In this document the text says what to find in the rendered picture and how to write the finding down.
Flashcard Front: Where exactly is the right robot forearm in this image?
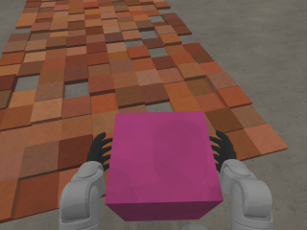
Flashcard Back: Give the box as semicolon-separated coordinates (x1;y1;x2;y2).
220;159;273;230

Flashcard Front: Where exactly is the robot right hand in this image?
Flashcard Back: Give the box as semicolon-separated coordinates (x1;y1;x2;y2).
209;130;237;173

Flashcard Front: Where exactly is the carton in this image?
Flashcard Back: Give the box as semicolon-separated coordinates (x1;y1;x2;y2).
105;110;224;221

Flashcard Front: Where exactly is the left robot forearm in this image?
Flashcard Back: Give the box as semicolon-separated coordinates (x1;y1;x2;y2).
59;161;106;230

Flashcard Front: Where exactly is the robot left hand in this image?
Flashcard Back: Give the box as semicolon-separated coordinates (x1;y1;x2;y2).
86;132;113;171

